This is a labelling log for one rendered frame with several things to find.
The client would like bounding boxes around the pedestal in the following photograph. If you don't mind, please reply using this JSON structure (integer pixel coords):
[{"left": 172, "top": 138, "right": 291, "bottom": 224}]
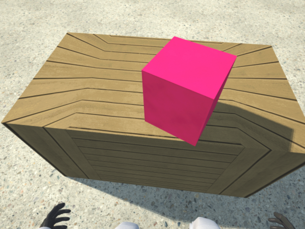
[{"left": 1, "top": 32, "right": 305, "bottom": 198}]

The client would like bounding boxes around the robot right thigh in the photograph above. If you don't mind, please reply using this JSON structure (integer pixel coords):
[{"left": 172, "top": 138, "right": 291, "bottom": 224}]
[{"left": 189, "top": 218, "right": 220, "bottom": 229}]

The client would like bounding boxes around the left robot hand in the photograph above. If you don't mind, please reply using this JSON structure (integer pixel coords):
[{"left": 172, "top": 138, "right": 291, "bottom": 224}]
[{"left": 40, "top": 203, "right": 71, "bottom": 229}]

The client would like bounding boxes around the right robot hand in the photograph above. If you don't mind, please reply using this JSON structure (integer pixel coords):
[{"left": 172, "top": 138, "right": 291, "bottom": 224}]
[{"left": 268, "top": 212, "right": 295, "bottom": 229}]

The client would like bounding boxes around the carton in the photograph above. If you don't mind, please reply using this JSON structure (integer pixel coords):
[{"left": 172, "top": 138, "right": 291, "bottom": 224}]
[{"left": 142, "top": 36, "right": 237, "bottom": 146}]

